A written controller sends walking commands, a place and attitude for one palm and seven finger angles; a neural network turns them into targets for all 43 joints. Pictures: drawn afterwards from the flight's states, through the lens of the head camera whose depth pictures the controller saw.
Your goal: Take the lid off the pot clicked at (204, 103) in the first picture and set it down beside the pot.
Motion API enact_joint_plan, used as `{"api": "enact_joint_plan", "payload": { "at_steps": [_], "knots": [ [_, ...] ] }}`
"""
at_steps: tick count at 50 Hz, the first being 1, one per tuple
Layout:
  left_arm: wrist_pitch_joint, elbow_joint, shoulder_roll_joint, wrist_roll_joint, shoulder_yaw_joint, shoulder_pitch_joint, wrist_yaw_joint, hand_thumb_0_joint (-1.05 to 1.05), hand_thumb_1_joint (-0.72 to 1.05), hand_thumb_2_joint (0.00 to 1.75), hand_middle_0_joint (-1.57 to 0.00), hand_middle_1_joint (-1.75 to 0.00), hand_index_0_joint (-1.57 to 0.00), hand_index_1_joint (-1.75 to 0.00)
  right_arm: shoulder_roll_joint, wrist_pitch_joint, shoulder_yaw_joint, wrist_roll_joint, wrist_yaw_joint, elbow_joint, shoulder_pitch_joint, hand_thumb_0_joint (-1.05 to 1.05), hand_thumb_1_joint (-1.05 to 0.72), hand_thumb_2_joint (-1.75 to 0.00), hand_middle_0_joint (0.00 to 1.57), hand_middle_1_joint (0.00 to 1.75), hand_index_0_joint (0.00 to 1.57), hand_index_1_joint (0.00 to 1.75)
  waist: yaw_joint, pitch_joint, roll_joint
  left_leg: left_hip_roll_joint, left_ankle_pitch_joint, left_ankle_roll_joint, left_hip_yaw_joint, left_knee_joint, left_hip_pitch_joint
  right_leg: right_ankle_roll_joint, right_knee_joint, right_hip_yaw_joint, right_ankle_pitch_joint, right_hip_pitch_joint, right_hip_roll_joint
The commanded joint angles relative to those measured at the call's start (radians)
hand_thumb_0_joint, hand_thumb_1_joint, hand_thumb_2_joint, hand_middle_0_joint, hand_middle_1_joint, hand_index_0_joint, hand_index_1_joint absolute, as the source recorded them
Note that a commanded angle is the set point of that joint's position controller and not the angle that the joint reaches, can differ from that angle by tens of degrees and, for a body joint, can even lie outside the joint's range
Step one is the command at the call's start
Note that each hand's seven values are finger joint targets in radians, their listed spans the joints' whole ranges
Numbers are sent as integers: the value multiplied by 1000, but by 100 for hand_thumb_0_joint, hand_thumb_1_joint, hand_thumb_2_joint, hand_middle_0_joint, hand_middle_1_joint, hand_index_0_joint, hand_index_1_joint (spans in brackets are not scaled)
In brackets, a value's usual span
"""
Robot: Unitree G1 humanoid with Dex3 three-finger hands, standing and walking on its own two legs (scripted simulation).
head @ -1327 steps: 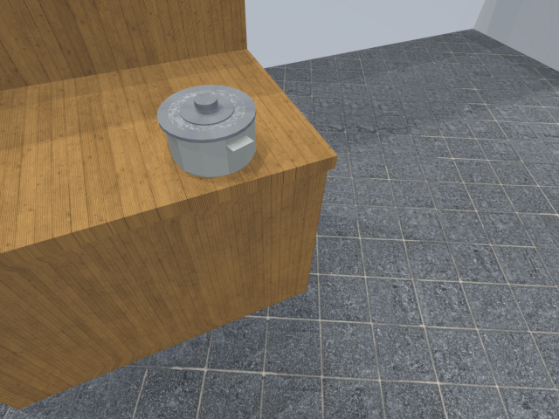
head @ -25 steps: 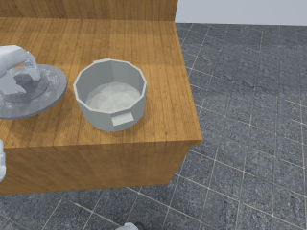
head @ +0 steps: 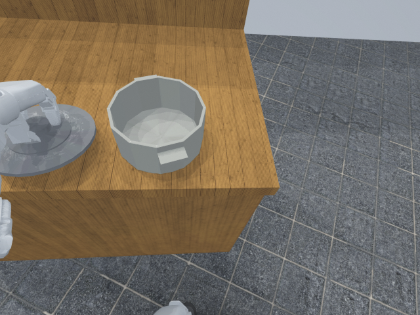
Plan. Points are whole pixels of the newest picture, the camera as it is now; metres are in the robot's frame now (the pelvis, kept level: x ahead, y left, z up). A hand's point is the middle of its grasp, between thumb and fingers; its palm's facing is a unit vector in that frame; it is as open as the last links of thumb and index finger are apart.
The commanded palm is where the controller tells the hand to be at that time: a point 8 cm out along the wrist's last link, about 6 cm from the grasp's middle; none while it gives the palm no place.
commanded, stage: lower the lid onto the table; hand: left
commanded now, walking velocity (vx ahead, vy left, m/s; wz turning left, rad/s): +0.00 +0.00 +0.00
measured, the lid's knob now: (36, 126) +0.46 +0.34 +0.05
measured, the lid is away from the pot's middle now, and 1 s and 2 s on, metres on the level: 0.24 0.25 0.25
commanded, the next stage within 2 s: open the fingers wide in 0.50 s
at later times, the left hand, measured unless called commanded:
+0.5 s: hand (36, 130) +0.45 +0.34 +0.05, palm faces -0.50 -0.12 -0.86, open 7.8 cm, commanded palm +0.50 +0.33 +0.12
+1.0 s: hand (29, 144) +0.42 +0.35 +0.04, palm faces -0.42 -0.09 -0.90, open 7.7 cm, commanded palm +0.46 +0.33 +0.11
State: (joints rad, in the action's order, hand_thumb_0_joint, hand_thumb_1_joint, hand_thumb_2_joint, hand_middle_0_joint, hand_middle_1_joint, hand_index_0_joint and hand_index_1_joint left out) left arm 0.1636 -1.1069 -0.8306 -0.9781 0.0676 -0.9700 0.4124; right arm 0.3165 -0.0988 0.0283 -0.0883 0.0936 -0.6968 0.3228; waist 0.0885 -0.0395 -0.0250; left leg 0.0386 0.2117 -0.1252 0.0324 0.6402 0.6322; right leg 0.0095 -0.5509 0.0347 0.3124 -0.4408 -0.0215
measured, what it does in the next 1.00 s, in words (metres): stands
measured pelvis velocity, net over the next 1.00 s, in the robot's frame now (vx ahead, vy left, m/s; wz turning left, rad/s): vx -0.01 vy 0.01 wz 0.00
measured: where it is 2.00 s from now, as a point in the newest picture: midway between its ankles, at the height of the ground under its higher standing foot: outside the picture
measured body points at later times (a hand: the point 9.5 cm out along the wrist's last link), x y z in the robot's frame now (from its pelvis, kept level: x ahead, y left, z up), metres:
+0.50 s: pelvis +0.00 +0.01 -0.01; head +0.09 +0.04 +0.43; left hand +0.47 +0.34 +0.10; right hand +0.00 -0.28 -0.11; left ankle +0.06 +0.03 -0.72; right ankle -0.03 -0.15 -0.72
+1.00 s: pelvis -0.01 +0.01 -0.01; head +0.07 +0.04 +0.43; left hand +0.44 +0.35 +0.10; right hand +0.04 -0.27 -0.12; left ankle +0.06 +0.03 -0.72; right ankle -0.03 -0.16 -0.72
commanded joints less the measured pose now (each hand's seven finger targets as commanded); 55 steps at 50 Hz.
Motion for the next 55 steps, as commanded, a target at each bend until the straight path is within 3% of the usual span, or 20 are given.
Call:
{"api": "enact_joint_plan", "payload": {
  "at_steps": [1, 4, 6, 8, 12, 14, 18, 21, 25, 29, 30, 31, 33, 37, 39, 40, 43, 46, 50, 55],
  "knots": [
    [13, 236, -308, 27, -89, -543, -58, 0, 62, 101, -85, -103, -85, -101, 205, 27, -74, 3, 18, 43, 110, 0, -90, -90, 20, 30, 20, 30, 26, -431, -185, -71, -125, 56, -188, -63, -668, 45, 69, 23, -62, -271, -58],
    [18, 209, -377, 25, -139, -525, -70, 0, 62, 101, -85, -103, -85, -101, 213, 27, -68, 2, 25, 40, 112, 0, -90, -90, 20, 30, 20, 30, 22, -426, -157, -67, -77, 47, -173, -61, -605, 45, 62, 20, -63, -237, -54],
    [12, 176, -337, 16, -100, -521, -75, 0, 62, 101, -85, -103, -85, -101, 211, 31, -67, -3, 26, 38, 120, 0, -90, -90, 20, 30, 20, 30, 32, -400, -141, -66, -51, 46, -172, -63, -587, 44, 60, 22, -50, -256, -56],
    [25, 226, -344, 5, -102, -546, -81, 0, 62, 101, -85, -103, -85, -101, 210, 38, -66, -1, 28, 39, 112, 0, -90, -90, 20, 30, 20, 30, 22, -418, -212, -81, -99, 64, -189, -65, -626, 50, 45, 23, -55, -289, -55],
    [30, 218, -409, -3, -168, -519, -96, 0, 62, 101, -85, -103, -85, -101, 211, 37, -71, 7, 29, 41, 132, 0, -90, -90, 20, 30, 20, 30, 16, -472, -211, -74, -159, 66, -188, -41, -641, 49, 42, 22, -76, -264, -60],
    [32, 205, -387, -1, -162, -505, -97, 0, 62, 101, -85, -103, -85, -101, 211, 33, -73, 12, 28, 35, 141, 0, -90, -90, 20, 30, 20, 30, 19, -482, -218, -77, -231, 72, -195, -26, -663, 47, 34, 22, -94, -287, -63],
    [18, 142, -310, -5, -105, -486, -97, 0, 62, 101, -85, -103, -85, -101, 211, 30, -77, 8, 21, 31, 148, 0, -90, -90, 20, 30, 20, 30, 31, -420, -185, -84, -163, 76, -206, -39, -628, 45, 27, 24, -59, -345, -65],
    [11, 141, -311, -13, -98, -514, -101, 0, 62, 101, -85, -103, -85, -101, 213, 23, -81, 12, 17, 24, 160, 0, -90, -90, 20, 30, 20, 30, 36, -433, -193, -79, -123, 77, -213, -31, -625, 46, 20, 23, -40, -360, -67],
    [25, 165, -382, -18, -151, -525, -107, 0, 62, 101, -85, -103, -85, -101, 217, 18, -81, 15, 24, 26, 172, 0, -90, -90, 20, 30, 20, 30, 35, -501, -174, -82, -184, 76, -210, -7, -629, 42, 6, 19, -67, -334, -67],
    [21, 92, -325, -24, -112, -490, -108, 0, 62, 101, -85, -103, -85, -101, 216, 17, -78, 14, 21, 20, 178, 0, -90, -90, 20, 30, 20, 30, 43, -429, -188, -87, -147, 83, -224, -3, -607, 43, -10, 25, -32, -405, -71],
    [28, 150, -324, -15, -178, -304, -108, 0, 62, 101, -85, -103, -85, -101, 194, 12, -92, 17, 1, 62, 159, 0, -90, -90, 20, 30, 20, 30, -25, -490, -222, -83, -241, 108, -244, -11, -650, 54, -18, 32, -33, -363, -69],
    [68, 286, -338, -22, -213, -290, -120, 0, 61, 100, -84, -103, -84, -101, 194, -1, -100, 33, 0, 68, 144, 0, -90, -90, 20, 30, 20, 30, -21, -527, -222, -101, -321, 118, -248, -1, -684, 54, -18, 28, -46, -377, -74],
    [91, 277, -331, -25, -217, -270, -136, 0, 58, 96, -81, -103, -81, -101, 185, -16, -96, 38, -3, 71, 131, 0, -90, -90, 20, 30, 20, 30, -17, -533, -224, -102, -402, 117, -240, 22, -692, 53, -21, 23, -65, -383, -78],
    [45, 292, -378, -12, -226, -404, -185, 0, 53, 90, -75, -103, -75, -101, 202, -42, -97, 28, -9, 60, 123, 0, -90, -90, 20, 30, 20, 30, 14, -461, -174, -91, -185, 79, -219, -5, -600, 47, -1, 20, -39, -357, -71],
    [40, 335, -367, -21, -217, -424, -204, 0, 50, 88, -72, -102, -73, -100, 197, -38, -95, 29, -9, 59, 119, 0, -90, -90, 20, 30, 20, 30, 2, -486, -263, -105, -223, 109, -269, -17, -683, 52, -21, 23, -24, -402, -70],
    [29, 306, -311, -26, -175, -404, -208, 0, 49, 87, -71, -102, -71, -100, 193, -36, -96, 27, -13, 57, 117, 0, -90, -90, 20, 30, 20, 30, 8, -469, -276, -111, -205, 130, -286, -24, -699, 50, -24, 23, -5, -436, -69],
    [10, 289, -271, -18, -154, -369, -209, 0, 44, 85, -67, -100, -67, -99, 191, -35, -93, 23, -19, 69, 101, 0, -90, -90, 20, 30, 20, 30, -2, -464, -248, -105, -137, 121, -290, -31, -677, 53, -29, 13, 3, -427, -66],
    [-21, 263, -208, -6, -85, -423, -201, 0, 38, 83, -64, -98, -64, -97, 194, -33, -93, 18, -20, 61, 104, 0, -90, -90, 20, 30, 20, 30, 27, -430, -179, -95, 6, 96, -282, -36, -640, 45, -16, 8, 24, -426, -64],
    [-20, 272, -254, 6, -105, -470, -187, 0, 31, 82, -59, -95, -60, -94, 203, -14, -84, 12, -1, 57, 109, 0, -90, -90, 20, 30, 20, 30, 30, -444, -150, -95, 94, 87, -296, -49, -629, 42, -22, 3, 42, -413, -58],
    [-21, 185, -229, -5, -69, -436, -166, 0, 22, 79, -54, -92, -54, -91, 200, 0, -70, 6, 8, 55, 111, 0, -90, -90, 20, 30, 20, 30, 32, -361, -142, -80, 128, 74, -256, -37, -540, 49, -30, 13, 61, -418, -57]
  ]
}}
